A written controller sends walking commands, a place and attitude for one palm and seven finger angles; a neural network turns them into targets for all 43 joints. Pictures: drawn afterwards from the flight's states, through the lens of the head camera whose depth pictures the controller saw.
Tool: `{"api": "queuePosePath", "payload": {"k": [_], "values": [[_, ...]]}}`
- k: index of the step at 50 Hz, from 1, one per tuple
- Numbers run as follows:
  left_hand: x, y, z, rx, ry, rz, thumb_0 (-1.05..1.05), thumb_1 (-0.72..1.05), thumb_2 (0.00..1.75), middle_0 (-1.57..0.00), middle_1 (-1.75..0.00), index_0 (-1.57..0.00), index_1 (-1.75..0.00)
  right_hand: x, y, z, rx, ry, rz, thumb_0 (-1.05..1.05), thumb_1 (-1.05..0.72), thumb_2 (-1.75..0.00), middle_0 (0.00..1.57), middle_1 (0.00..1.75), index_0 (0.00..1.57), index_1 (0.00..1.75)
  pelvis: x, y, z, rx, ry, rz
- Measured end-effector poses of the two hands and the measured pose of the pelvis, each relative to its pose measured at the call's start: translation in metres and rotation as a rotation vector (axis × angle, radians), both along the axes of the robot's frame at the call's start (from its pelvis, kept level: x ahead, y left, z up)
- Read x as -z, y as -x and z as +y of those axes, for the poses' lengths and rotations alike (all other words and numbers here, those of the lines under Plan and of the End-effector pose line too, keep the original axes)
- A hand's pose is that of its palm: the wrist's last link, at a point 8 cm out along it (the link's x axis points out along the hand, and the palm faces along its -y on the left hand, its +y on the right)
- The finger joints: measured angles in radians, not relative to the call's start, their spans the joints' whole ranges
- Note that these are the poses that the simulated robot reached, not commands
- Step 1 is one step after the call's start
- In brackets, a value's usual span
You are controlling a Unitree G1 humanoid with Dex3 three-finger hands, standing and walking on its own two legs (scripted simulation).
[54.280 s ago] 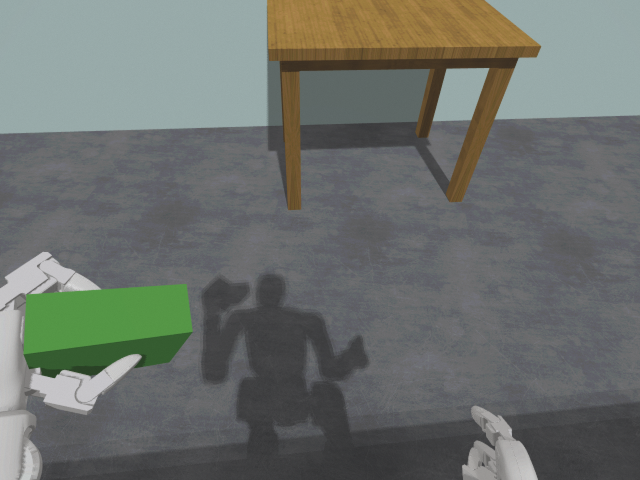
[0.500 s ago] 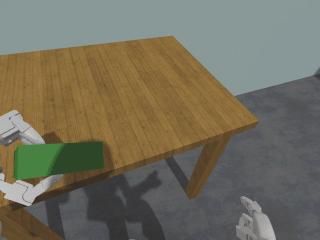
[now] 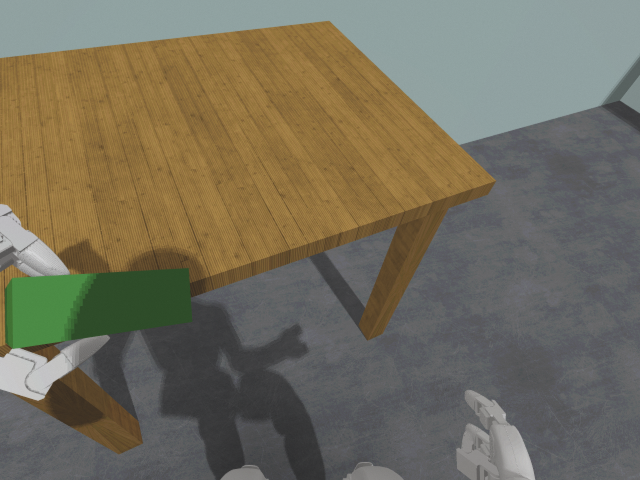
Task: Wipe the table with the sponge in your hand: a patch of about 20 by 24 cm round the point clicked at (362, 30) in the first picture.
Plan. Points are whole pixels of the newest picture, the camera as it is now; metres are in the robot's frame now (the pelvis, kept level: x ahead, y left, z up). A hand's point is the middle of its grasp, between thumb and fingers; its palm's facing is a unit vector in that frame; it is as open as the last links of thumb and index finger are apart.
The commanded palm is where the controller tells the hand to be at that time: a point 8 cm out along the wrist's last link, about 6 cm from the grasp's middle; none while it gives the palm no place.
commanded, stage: step back with the hand held close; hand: left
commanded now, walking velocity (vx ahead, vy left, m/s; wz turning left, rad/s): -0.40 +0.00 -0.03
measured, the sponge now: (122, 302) +0.24 +0.21 +0.14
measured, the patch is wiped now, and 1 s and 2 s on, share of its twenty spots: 1.00 1.00 1.00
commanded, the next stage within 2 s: stop stepping back and stand still in 0.06 s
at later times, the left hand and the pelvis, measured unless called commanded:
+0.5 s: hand out of the picture +0.02 +0.23 +0.17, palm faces +0.41 -0.86 -0.31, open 9.1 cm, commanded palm -0.04 +0.26 +0.21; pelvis -0.19 -0.02 -0.02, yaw +2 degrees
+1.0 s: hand out of the picture -0.07 +0.20 +0.18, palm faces +0.34 -0.87 -0.37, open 9.1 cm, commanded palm -0.10 +0.25 +0.21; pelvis -0.28 -0.03 +0.00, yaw -3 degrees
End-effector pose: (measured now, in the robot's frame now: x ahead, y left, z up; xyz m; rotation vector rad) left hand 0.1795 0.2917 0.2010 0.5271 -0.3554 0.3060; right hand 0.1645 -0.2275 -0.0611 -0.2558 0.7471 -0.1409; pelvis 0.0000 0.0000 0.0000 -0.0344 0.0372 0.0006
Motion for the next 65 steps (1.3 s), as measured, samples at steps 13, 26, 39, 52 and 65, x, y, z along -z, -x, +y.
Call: {"api": "queuePosePath", "payload": {"k": [13, 26, 39, 52, 65], "values": [[-0.002, 0.103, -0.052, 0.046, 0.038, -0.011, -0.01, -0.49, 1.07, -0.82, -1.43, -0.88, -1.47, 0.015, 0.105, -0.019, 0.002, -0.075, -0.063, 0.01, -0.9, -0.89, 0.2, 0.3, 0.2, 0.3, 0.006, 0.098, -0.024, -0.008, 0.031, -0.072], [0.023, 0.203, -0.023, -0.031, 0.103, -0.065, -0.01, -0.49, 1.07, -0.83, -1.43, -0.88, -1.47, 0.008, 0.209, -0.05, 0.066, 0.041, -0.108, 0.01, -0.9, -0.89, 0.2, 0.3, 0.2, 0.3, 0.024, 0.194, -0.023, -0.003, -0.071, -0.028], [0.003, 0.255, -0.051, -0.052, 0.078, -0.07, -0.01, -0.49, 1.07, -0.83, -1.43, -0.88, -1.47, 0.056, 0.282, -0.038, -0.019, -0.085, 0.043, 0.01, -0.9, -0.89, 0.2, 0.3, 0.2, 0.3, 0.019, 0.245, -0.042, -0.051, -0.007, -0.072], [-0.008, 0.282, -0.049, 0.033, 0.056, -0.048, -0.01, -0.49, 1.07, -0.83, -1.43, -0.89, -1.46, -0.007, 0.3, -0.042, 0.083, -0.009, -0.143, 0.01, -0.9, -0.89, 0.2, 0.3, 0.2, 0.3, -0.001, 0.279, -0.026, 0.045, -0.021, -0.057], [0.025, 0.281, -0.059, -0.009, 0.17, 0.065, -0.01, -0.48, 1.07, -0.82, -1.43, -0.88, -1.47, 0.018, 0.305, -0.046, 0.029, -0.039, 0.006, 0.01, -0.9, -0.89, 0.2, 0.3, 0.2, 0.3, 0.001, 0.277, -0.038, 0.013, 0.016, -0.062]]}}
